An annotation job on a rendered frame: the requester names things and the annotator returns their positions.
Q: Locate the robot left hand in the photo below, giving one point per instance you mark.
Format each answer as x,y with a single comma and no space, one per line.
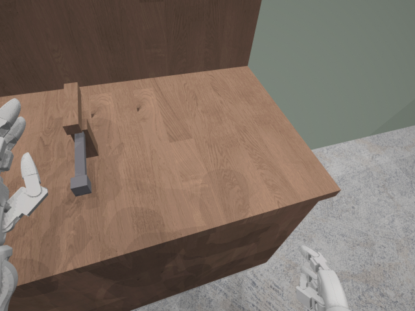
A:
25,200

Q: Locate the tap lever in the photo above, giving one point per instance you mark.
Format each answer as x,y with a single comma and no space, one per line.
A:
80,184

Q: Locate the robot left forearm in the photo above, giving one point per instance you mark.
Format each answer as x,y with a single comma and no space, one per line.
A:
8,277

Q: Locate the counter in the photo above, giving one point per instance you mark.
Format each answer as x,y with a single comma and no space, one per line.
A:
196,174

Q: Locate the robot right hand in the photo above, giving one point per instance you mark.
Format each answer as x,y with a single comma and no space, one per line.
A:
326,290

